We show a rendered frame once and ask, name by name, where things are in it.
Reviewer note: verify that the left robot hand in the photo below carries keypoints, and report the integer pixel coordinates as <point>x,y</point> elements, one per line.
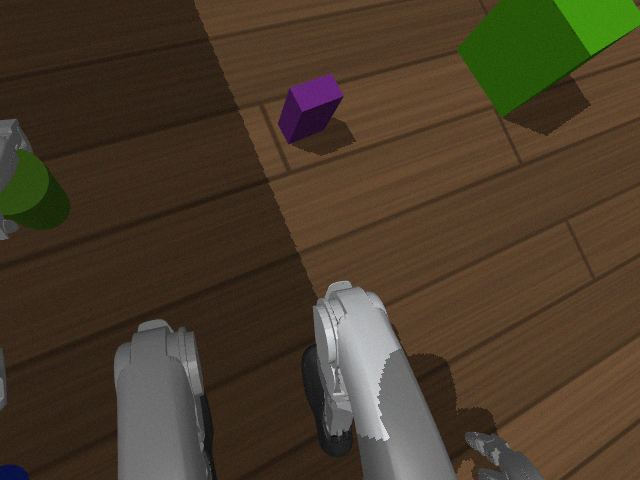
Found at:
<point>11,138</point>

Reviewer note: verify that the left robot foot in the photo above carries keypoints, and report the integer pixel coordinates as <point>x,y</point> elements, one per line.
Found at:
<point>208,426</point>

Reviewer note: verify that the right robot foot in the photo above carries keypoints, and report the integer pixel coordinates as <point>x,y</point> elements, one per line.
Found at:
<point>334,446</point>

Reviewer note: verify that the right robot hand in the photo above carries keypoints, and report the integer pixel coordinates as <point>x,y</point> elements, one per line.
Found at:
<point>513,465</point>

